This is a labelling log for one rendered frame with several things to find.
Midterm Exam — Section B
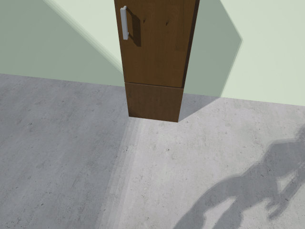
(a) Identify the handle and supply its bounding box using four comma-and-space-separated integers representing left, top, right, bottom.
120, 6, 129, 40

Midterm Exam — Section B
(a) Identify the cupboard door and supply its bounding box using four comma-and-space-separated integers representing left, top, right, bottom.
117, 0, 196, 87

